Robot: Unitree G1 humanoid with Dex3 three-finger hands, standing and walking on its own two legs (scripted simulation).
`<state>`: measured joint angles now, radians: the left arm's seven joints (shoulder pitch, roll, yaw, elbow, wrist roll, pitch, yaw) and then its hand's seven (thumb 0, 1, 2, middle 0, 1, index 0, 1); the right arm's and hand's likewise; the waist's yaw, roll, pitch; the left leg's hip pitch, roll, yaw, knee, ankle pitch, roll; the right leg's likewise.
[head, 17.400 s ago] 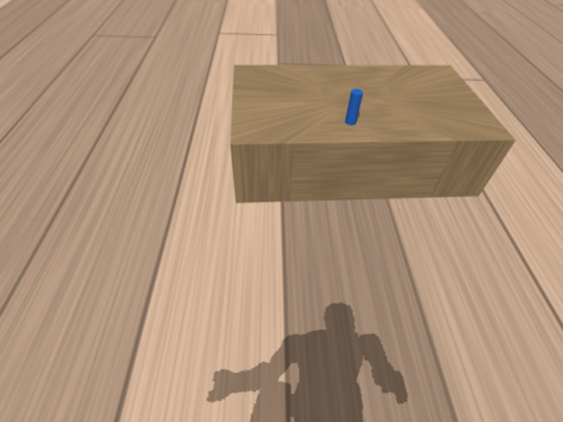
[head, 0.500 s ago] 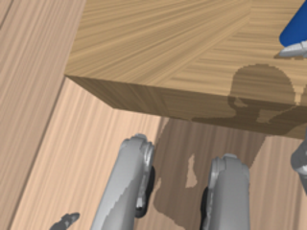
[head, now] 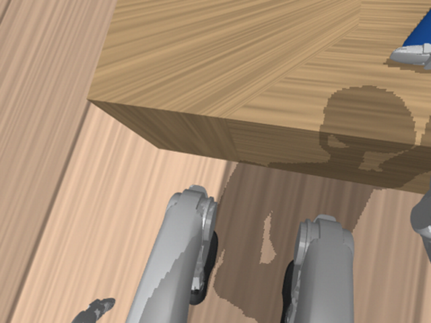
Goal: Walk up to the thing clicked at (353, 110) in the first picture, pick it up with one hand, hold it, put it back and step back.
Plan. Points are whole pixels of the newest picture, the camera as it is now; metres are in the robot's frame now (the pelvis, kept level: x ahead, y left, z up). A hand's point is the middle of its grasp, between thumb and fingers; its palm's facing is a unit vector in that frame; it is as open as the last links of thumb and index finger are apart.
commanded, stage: close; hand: right
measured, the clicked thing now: out of the picture +0.59 -0.22 +0.04
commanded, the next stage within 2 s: settle in 0.40 s
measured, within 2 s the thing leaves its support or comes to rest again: leaves its support in 0.72 s
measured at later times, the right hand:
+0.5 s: hand out of the picture +0.59 -0.22 +0.03, palm faces +0.17 +0.99 -0.03, open 7.6 cm
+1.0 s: hand out of the picture +0.59 -0.23 +0.09, palm faces +0.18 +0.98 -0.04, open 7.1 cm
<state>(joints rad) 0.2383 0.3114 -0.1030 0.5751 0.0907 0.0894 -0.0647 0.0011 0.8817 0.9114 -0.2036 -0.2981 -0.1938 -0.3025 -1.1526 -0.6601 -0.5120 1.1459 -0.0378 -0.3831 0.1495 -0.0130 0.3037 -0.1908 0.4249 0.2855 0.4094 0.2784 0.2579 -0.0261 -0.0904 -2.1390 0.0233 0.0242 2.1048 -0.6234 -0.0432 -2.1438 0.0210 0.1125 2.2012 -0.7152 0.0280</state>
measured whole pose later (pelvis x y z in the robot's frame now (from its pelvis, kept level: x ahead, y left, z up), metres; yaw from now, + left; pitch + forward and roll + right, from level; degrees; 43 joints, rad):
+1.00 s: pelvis +0.00 +0.00 +0.05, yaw -1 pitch +38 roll +5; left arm 0.25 0.29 -0.08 0.58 0.05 0.09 -0.04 0.00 0.89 0.90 -0.21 -0.30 -0.20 -0.30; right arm -1.15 -0.63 -0.47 1.09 -0.02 -0.29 0.11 0.00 0.10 -1.20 0.87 1.19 0.89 1.19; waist 0.24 -0.04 -0.14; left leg -2.01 0.03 0.02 1.97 -0.62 -0.04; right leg -2.01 0.01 0.09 2.06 -0.70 0.02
